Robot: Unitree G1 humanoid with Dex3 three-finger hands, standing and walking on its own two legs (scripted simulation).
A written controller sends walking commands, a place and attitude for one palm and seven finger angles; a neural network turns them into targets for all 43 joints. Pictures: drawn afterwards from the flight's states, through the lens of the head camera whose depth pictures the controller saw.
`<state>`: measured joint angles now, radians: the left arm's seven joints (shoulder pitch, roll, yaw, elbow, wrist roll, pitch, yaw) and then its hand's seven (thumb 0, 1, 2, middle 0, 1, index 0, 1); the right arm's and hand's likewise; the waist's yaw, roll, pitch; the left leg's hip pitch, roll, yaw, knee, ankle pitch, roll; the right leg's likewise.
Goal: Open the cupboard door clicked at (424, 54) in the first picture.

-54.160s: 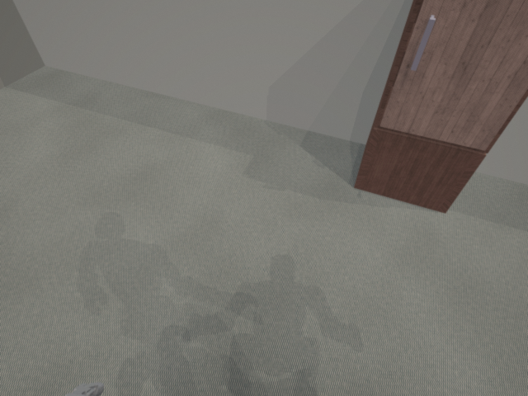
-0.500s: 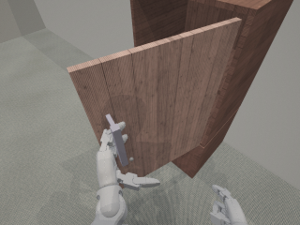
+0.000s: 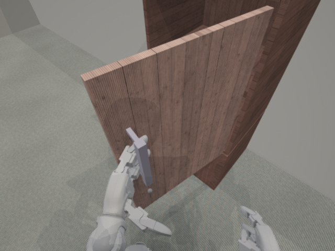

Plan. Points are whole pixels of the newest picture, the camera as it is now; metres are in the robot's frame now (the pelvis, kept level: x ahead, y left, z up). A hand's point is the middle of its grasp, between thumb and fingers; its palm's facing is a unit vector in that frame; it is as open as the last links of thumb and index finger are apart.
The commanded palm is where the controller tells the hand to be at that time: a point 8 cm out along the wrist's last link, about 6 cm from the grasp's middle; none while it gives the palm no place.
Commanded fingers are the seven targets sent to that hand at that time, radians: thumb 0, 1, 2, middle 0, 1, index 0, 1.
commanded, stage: slide the hand sideways off the handle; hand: left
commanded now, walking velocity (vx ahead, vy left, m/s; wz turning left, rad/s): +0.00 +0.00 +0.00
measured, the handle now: (140, 159) +0.30 +0.08 +0.08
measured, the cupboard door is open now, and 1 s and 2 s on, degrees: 77 77 77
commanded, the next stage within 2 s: draw the hand back to the body in 0.78 s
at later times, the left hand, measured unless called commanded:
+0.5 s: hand (121, 210) +0.19 +0.10 +0.08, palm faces -0.08 -1.00 -0.04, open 16.1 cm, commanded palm +0.17 +0.17 +0.08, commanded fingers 0.00 -0.50 0.30 -0.15 -0.30 -0.15 -0.30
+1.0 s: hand (100, 216) +0.18 +0.14 +0.08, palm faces -0.07 -1.00 -0.04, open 16.3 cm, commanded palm +0.15 +0.20 +0.10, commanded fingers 0.00 -0.50 0.30 -0.15 -0.30 -0.15 -0.30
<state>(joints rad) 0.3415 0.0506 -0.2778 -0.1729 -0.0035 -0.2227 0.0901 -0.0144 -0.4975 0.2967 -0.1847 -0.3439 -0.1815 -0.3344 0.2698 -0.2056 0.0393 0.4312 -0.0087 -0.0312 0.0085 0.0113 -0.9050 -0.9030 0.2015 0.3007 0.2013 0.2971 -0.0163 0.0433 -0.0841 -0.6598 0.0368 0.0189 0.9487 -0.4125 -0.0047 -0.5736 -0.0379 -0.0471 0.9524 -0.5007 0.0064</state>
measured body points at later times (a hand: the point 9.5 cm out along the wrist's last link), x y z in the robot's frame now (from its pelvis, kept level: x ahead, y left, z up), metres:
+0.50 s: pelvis +0.01 -0.01 -0.01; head +0.04 -0.03 +0.44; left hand +0.19 +0.16 +0.08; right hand +0.19 -0.24 -0.08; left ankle +0.04 +0.12 -0.68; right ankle -0.01 -0.12 -0.68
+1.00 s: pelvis +0.00 +0.00 -0.01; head +0.03 -0.01 +0.43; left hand +0.18 +0.19 +0.09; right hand +0.19 -0.23 -0.08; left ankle +0.04 +0.12 -0.68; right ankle -0.01 -0.12 -0.68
